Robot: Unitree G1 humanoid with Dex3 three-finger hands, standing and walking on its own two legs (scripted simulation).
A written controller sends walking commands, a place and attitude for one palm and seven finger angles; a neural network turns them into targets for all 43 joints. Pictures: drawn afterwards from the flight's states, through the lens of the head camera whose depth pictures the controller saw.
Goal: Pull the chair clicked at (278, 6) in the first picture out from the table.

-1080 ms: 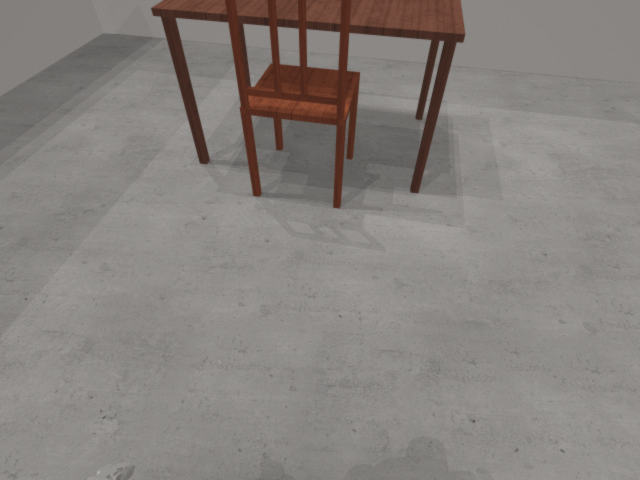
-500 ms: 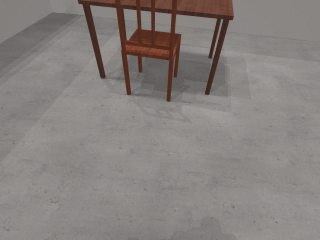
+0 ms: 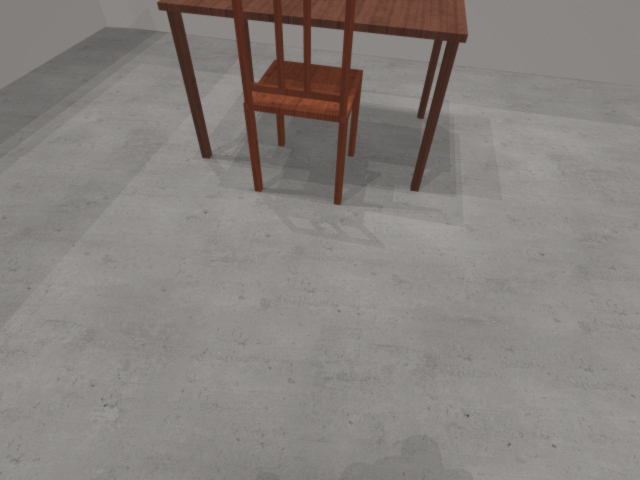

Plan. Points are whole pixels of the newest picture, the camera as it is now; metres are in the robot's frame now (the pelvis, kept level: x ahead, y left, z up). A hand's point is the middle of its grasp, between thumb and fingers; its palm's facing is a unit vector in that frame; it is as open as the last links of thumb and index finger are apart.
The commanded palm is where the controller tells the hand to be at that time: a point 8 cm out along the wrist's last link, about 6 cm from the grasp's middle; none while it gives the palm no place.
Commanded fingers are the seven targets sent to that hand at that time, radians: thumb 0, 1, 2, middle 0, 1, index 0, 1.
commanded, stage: look at it before walking up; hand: left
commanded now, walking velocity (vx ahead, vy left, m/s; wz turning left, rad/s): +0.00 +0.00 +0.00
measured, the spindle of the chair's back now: (279, 43) +1.48 +0.23 -0.07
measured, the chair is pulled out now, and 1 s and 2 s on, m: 0.00 0.00 0.00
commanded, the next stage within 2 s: walk to a spot facing it in 0.36 s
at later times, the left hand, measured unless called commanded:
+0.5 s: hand out of the picture +0.07 +0.24 -0.16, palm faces -0.03 -0.95 -0.32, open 7.4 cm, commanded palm none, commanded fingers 0.00 0.90 0.90 -0.20 -0.30 -0.20 -0.30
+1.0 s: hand out of the picture +0.13 +0.22 -0.18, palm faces +0.08 -0.99 -0.13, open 7.4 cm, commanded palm none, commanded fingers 0.00 0.90 0.90 -0.20 -0.30 -0.20 -0.30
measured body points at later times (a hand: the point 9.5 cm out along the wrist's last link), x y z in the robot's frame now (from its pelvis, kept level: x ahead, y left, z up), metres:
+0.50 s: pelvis +0.01 +0.00 +0.00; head +0.02 +0.00 +0.45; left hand +0.08 +0.29 -0.13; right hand +0.09 -0.30 -0.13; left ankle +0.02 +0.12 -0.74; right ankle +0.01 -0.13 -0.74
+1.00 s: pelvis +0.14 +0.05 +0.00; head +0.16 +0.07 +0.45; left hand +0.13 +0.28 -0.17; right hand +0.06 -0.16 -0.14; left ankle +0.05 +0.11 -0.74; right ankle +0.16 -0.10 -0.66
